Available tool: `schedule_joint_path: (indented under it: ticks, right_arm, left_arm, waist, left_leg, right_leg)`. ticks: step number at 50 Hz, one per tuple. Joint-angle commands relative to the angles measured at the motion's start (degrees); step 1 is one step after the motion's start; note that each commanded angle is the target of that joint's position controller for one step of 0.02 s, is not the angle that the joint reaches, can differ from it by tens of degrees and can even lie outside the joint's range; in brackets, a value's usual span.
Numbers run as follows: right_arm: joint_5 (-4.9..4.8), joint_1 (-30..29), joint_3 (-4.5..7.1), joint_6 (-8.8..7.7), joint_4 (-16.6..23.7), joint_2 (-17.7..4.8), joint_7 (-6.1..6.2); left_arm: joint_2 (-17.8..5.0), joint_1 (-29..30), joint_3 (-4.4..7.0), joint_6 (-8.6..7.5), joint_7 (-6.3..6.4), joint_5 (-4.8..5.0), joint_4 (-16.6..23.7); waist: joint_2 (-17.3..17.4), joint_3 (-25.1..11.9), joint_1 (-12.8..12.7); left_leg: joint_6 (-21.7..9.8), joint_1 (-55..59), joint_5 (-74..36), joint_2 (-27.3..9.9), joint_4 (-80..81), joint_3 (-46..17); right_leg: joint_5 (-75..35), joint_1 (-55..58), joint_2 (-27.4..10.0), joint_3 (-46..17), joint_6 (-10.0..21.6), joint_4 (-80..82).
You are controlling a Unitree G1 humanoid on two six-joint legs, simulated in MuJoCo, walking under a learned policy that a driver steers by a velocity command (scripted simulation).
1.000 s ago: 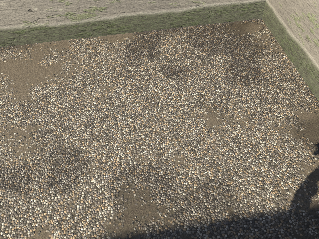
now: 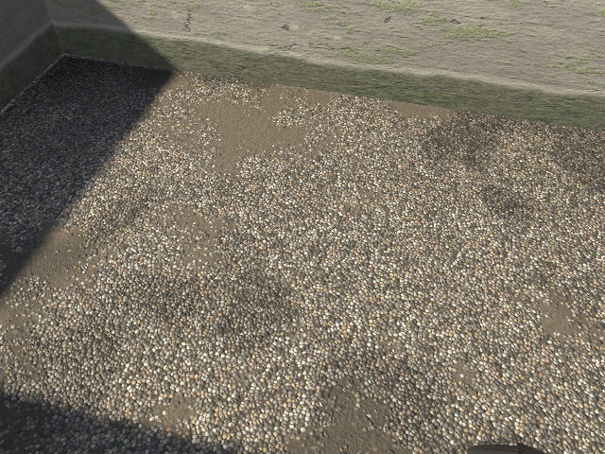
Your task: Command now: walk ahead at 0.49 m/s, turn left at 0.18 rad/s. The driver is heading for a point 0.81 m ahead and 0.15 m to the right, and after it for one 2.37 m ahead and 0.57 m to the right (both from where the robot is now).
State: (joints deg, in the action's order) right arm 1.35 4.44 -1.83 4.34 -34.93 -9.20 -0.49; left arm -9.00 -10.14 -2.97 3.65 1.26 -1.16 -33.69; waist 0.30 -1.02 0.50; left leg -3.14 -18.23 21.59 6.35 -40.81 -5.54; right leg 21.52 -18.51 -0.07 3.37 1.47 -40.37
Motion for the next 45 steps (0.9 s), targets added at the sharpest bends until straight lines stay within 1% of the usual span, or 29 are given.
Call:
schedule_joint_path:
  ticks: [1,3,4,5,6,8,10,14,20,21,22,24,25,27,30,33,34,35,36,37,38,39,40,41,42,43,44,45]
  right_arm:
    - [0.01,-3.1,0.25,-1.07,5.2,-3.2,-0.14]
    - [-0.47,-4.3,-0.07,-1.02,5.8,-3.9,0.41]
    - [-0.74,-4.9,-0.19,-1.06,6.1,-4.2,0.59]
    - [-0.93,-5.4,-0.29,-1.13,6.4,-4.3,0.72]
    - [-1.05,-5.8,-0.39,-1.19,6.7,-4.2,0.78]
    - [-1.12,-6.0,-0.58,-1.27,6.9,-3.9,0.81]
    - [-1.24,-6.3,-0.78,-1.25,7.0,-3.6,0.69]
    - [-0.97,-5.6,-1.01,-1.32,6.8,-3.2,0.48]
    - [-0.86,-4.9,-1.09,-1.46,6.3,-3.3,0.61]
    - [-0.17,-6.6,-1.31,-1.72,7.3,-2.6,-0.27]
    - [0.40,-4.7,-1.17,-2.02,6.6,-2.7,-0.42]
    - [0.31,-4.1,-1.10,-2.44,5.9,-2.9,-0.34]
    - [0.15,-4.3,-1.13,-2.57,5.8,-2.8,-0.27]
    - [-0.15,-4.8,-1.24,-2.57,5.7,-2.5,-0.21]
    - [-0.29,-5.2,-1.36,-2.52,5.7,-2.4,-0.30]
    - [-0.35,-5.4,-1.42,-2.59,5.8,-2.4,-0.44]
    - [-1.33,-3.4,-1.29,-2.44,4.9,-3.2,0.53]
    - [-1.58,-5.5,-1.29,-2.13,5.6,-3.4,0.72]
    - [-1.57,-6.1,-1.30,-1.89,6.1,-3.4,0.76]
    - [-0.93,-8.0,-1.64,-1.97,7.4,-2.4,-0.27]
    - [-0.25,-5.7,-1.55,-2.20,6.8,-2.3,-0.56]
    - [-0.93,-2.7,-1.33,-2.28,5.3,-3.2,0.36]
    - [-1.21,-4.7,-1.30,-2.17,5.9,-3.4,0.58]
    - [-0.54,-7.3,-1.60,-2.28,7.5,-2.4,-0.35]
    - [0.01,-5.3,-1.54,-2.46,6.9,-2.2,-0.60]
    - [-0.85,-2.6,-1.37,-2.38,5.4,-3.0,0.33]
    - [-1.18,-4.7,-1.37,-2.15,6.1,-3.1,0.56]
    - [-0.49,-7.3,-1.65,-2.26,7.7,-2.1,-0.34]
  left_arm:
    - [-5.3,9.2,1.10,-1.07,-0.15,-0.12,6.8]
    - [-3.3,7.0,0.64,-0.87,-0.33,-0.90,6.7]
    - [-2.9,5.9,0.62,-0.90,-0.37,-1.19,6.6]
    - [-2.8,5.1,0.67,-1.01,-0.36,-1.37,6.4]
    - [-2.9,4.5,0.75,-1.16,-0.32,-1.51,6.3]
    - [-3.0,3.8,0.86,-1.40,-0.22,-1.61,6.0]
    - [-2.9,3.9,0.94,-1.39,-0.21,-1.61,6.0]
    - [-3.1,4.0,1.11,-1.16,-0.17,-1.44,5.9]
    - [-3.6,3.9,1.36,-0.84,-0.02,-1.25,5.7]
    - [-4.4,6.2,1.46,-0.17,-0.10,-0.99,6.7]
    - [-4.9,5.6,1.83,0.04,-0.11,-1.13,6.4]
    - [-4.6,5.4,1.99,0.31,0.05,-1.23,6.5]
    - [-4.3,5.7,2.02,0.43,0.12,-1.26,6.5]
    - [-3.9,6.5,2.07,0.76,0.15,-1.28,6.8]
    - [-3.3,7.3,2.03,1.13,-0.01,-1.29,7.1]
    - [-2.9,8.1,2.00,1.22,-0.13,-1.22,7.3]
    - [-2.5,6.0,2.01,0.60,-0.06,-1.20,6.3]
    - [-2.0,6.8,1.65,0.45,-0.14,-1.12,6.6]
    - [-1.9,7.5,1.51,0.29,-0.18,-1.13,6.6]
    - [-2.4,10.0,1.39,0.65,-0.29,-0.82,7.7]
    - [-2.7,9.6,1.64,0.76,-0.34,-1.00,7.5]
    - [-2.1,6.6,1.64,0.16,-0.20,-1.09,6.3]
    - [-1.7,7.0,1.31,-0.04,-0.21,-1.08,6.5]
    - [-2.3,9.8,1.28,0.35,-0.25,-0.81,7.5]
    - [-2.9,9.6,1.63,0.45,-0.27,-0.91,7.2]
    - [-2.3,6.8,1.66,-0.07,-0.15,-0.96,6.2]
    - [-1.6,7.2,1.23,-0.14,-0.19,-0.99,6.4]
    - [-2.3,9.7,1.21,0.29,-0.27,-0.79,7.3]
  waist:
    - [-3.1,0.4,2.7]
    - [2.3,-0.2,1.3]
    - [4.1,-0.2,0.7]
    - [5.2,-0.2,0.3]
    - [5.6,-0.1,0.0]
    - [5.0,-0.4,-0.1]
    - [3.4,-1.0,-0.1]
    - [0.8,-1.9,0.3]
    - [0.0,-2.2,0.4]
    - [-1.6,0.3,1.5]
    - [-1.9,-3.0,1.8]
    - [-1.5,-5.5,1.5]
    - [-1.2,-6.2,1.4]
    - [-0.6,-6.3,1.2]
    - [0.3,-6.1,0.9]
    - [0.4,-5.8,0.7]
    - [1.6,-8.5,-0.5]
    - [2.4,-4.2,-0.8]
    - [2.4,-2.4,-0.6]
    - [0.4,0.6,0.6]
    - [-0.5,-2.3,1.3]
    - [0.8,-6.6,0.0]
    - [1.5,-3.4,-0.4]
    - [-0.4,0.0,1.0]
    - [-1.4,-2.7,1.6]
    - [0.0,-6.6,0.2]
    - [1.1,-3.1,-0.1]
    - [-0.5,0.1,1.2]
  left_leg:
    - [-0.5,-0.4,-2.9,-3.6,8.3,-2.1]
    - [-1.3,-4.1,-1.6,-5.5,12.1,-6.3]
    - [-1.6,-5.6,-0.7,-6.4,13.9,-8.3]
    - [-1.8,-6.7,-0.2,-7.0,15.1,-9.6]
    - [-1.9,-7.1,-0.3,-7.2,15.6,-10.1]
    - [-1.8,-7.0,-1.5,-6.8,15.5,-9.8]
    - [-1.6,-6.4,-3.2,-6.2,14.5,-8.7]
    - [-1.3,-4.7,-6.4,-5.2,12.4,-6.6]
    - [-1.2,-3.4,-11.0,-4.8,10.7,-5.3]
    - [-1.0,-4.2,-19.7,-4.6,7.8,-2.7]
    - [-0.9,-2.6,-21.4,-4.5,7.1,-2.3]
    - [-0.8,-1.2,-23.7,-4.5,6.8,-1.9]
    - [-0.9,-0.8,-24.7,-4.7,6.7,-2.0]
    - [-0.9,-0.7,-26.2,-5.0,7.0,-2.1]
    - [-1.1,-1.2,-26.6,-5.4,7.5,-2.5]
    - [-1.1,-1.8,-25.5,-5.7,8.2,-2.9]
    - [-1.4,-0.8,-16.7,-6.2,11.0,-6.1]
    - [-1.7,-3.1,-13.5,-6.8,12.5,-7.2]
    - [-1.7,-4.4,-11.5,-7.0,13.4,-7.8]
    - [-1.2,-5.4,-20.0,-6.2,10.2,-4.1]
    - [-1.0,-3.9,-20.8,-5.7,9.5,-3.2]
    - [-1.2,-2.2,-12.4,-5.9,11.9,-5.7]
    - [-1.3,-3.6,-10.4,-6.1,12.8,-6.3]
    - [-1.1,-4.5,-18.7,-5.7,9.9,-3.3]
    - [-0.9,-3.0,-19.7,-5.5,9.2,-2.7]
    - [-1.1,-1.7,-11.6,-5.8,11.7,-5.0]
    - [-1.2,-3.4,-9.8,-6.0,12.6,-5.7]
    - [-1.0,-4.1,-18.3,-5.7,9.7,-2.8]
  right_leg:
    - [0.9,-1.1,-4.4,-6.4,1.2,11.7]
    - [-0.7,3.3,-1.7,-2.5,-0.1,7.0]
    - [-0.8,4.9,-1.1,-1.4,-0.5,5.7]
    - [-0.9,6.0,-0.8,-0.8,-0.7,5.0]
    - [-1.2,6.8,-0.7,-0.6,-0.8,4.9]
    - [-2.1,8.0,-1.0,-0.7,-0.7,5.2]
    - [-3.2,8.8,-1.5,-1.0,-0.5,5.5]
    - [-5.1,9.6,-2.3,-2.0,0.1,6.1]
    - [-8.0,10.5,-2.6,-2.5,0.6,5.9]
    - [-19.6,8.8,-4.2,-4.2,0.8,5.8]
    - [-22.4,10.5,-4.9,-4.7,1.2,5.2]
    - [-23.6,11.9,-4.8,-4.2,1.0,4.6]
    - [-23.2,12.3,-4.5,-3.9,0.8,4.3]
    - [-21.3,12.2,-3.8,-3.1,0.2,3.9]
    - [-18.6,11.9,-3.3,-2.6,-0.3,3.6]
    - [-16.3,11.5,-3.1,-2.6,-0.6,3.6]
    - [-5.0,13.2,-1.7,-1.2,-1.0,4.1]
    - [-3.2,11.3,-1.3,-1.0,-1.2,4.6]
    - [-2.9,10.8,-1.2,-1.1,-1.1,4.8]
    - [-13.1,8.8,-2.7,-2.7,-0.8,5.1]
    - [-15.4,10.0,-3.4,-3.6,-0.3,4.8]
    - [-5.4,12.8,-2.2,-2.2,-0.5,4.7]
    - [-4.2,11.2,-1.8,-2.0,-0.6,5.2]
    - [-14.4,8.6,-3.2,-3.7,-0.3,5.8]
    - [-16.2,9.8,-3.8,-4.4,0.1,5.5]
    - [-5.7,12.4,-2.3,-2.6,-0.3,5.1]
    - [-4.3,10.7,-1.9,-2.3,-0.4,5.6]
    - [-14.6,8.2,-3.2,-4.0,-0.2,6.0]
